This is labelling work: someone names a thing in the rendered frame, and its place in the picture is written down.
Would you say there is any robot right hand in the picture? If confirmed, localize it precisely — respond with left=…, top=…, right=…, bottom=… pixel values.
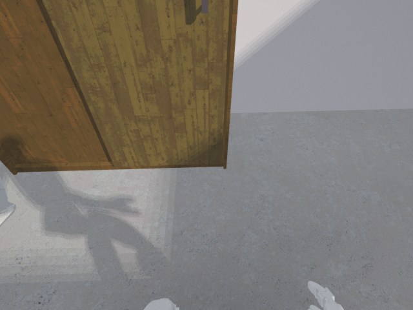
left=308, top=281, right=344, bottom=310

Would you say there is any robot left hand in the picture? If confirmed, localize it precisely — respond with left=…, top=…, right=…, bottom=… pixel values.
left=0, top=177, right=16, bottom=226

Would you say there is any wardrobe door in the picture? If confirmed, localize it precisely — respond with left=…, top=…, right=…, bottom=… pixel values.
left=0, top=0, right=112, bottom=164
left=42, top=0, right=230, bottom=167

